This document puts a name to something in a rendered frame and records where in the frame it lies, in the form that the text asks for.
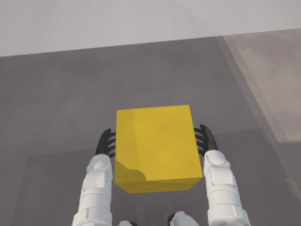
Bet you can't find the left robot forearm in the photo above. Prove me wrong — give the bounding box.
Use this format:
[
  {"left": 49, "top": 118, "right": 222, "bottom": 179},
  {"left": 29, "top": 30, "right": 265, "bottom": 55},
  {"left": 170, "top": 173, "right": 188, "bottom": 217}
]
[{"left": 72, "top": 153, "right": 113, "bottom": 226}]

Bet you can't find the right robot shin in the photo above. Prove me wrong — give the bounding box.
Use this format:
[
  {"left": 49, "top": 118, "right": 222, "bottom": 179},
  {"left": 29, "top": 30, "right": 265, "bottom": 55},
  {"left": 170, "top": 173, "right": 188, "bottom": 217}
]
[{"left": 173, "top": 211, "right": 185, "bottom": 219}]

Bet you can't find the right robot hand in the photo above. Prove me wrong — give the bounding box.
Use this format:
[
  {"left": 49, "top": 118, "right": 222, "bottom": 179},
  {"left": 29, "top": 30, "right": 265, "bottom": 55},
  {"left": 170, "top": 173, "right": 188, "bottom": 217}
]
[{"left": 194, "top": 124, "right": 218, "bottom": 156}]

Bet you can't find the right robot forearm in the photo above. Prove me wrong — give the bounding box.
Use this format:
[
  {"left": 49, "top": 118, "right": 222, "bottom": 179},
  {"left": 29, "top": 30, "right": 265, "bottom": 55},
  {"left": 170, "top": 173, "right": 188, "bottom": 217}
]
[{"left": 203, "top": 150, "right": 251, "bottom": 226}]

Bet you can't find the carton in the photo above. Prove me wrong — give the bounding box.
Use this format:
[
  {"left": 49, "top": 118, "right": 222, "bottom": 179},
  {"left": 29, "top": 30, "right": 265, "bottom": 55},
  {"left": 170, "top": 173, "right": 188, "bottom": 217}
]
[{"left": 114, "top": 105, "right": 203, "bottom": 194}]

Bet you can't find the robot right thigh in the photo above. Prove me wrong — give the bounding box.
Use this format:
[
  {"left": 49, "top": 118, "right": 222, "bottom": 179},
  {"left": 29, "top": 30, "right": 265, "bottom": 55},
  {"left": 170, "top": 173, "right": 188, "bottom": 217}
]
[{"left": 169, "top": 215, "right": 199, "bottom": 226}]

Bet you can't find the left robot hand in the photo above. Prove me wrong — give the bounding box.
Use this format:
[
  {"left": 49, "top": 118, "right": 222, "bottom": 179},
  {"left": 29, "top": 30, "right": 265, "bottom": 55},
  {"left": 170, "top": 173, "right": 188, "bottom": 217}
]
[{"left": 95, "top": 128, "right": 117, "bottom": 158}]

